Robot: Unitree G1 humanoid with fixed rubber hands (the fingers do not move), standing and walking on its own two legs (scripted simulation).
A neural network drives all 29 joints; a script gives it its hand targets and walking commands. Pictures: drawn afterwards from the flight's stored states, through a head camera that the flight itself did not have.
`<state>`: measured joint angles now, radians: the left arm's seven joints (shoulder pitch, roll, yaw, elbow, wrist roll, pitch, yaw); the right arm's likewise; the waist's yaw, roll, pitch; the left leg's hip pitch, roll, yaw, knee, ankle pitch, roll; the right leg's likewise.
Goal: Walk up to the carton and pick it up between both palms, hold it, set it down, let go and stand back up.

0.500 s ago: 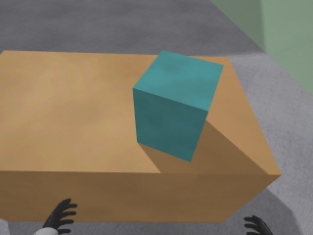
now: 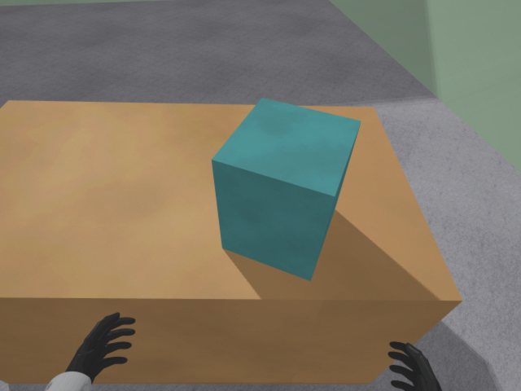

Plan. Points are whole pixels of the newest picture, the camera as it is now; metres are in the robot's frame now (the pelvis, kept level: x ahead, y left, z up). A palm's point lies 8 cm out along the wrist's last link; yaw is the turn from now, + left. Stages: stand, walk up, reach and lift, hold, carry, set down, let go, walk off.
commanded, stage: reach and lift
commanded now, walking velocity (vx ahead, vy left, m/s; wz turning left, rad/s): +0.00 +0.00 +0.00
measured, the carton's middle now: (286, 189) +0.50 -0.02 +0.02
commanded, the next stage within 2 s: none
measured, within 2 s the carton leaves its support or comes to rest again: neither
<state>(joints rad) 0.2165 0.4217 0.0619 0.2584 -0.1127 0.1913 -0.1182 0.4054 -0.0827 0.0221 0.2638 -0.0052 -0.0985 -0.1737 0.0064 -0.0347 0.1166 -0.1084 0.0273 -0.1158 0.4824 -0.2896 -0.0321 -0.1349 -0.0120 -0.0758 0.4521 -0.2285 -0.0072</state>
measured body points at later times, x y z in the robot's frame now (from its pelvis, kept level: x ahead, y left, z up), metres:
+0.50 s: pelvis +0.02 +0.02 +0.00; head +0.04 +0.05 +0.45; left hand +0.23 +0.27 +0.01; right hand +0.18 -0.16 +0.01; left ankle -0.01 +0.16 -0.74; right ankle +0.02 -0.12 -0.74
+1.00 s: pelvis +0.03 +0.02 +0.00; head +0.04 +0.05 +0.45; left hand +0.27 +0.26 +0.04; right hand +0.23 -0.16 +0.04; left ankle -0.01 +0.16 -0.74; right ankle +0.02 -0.12 -0.74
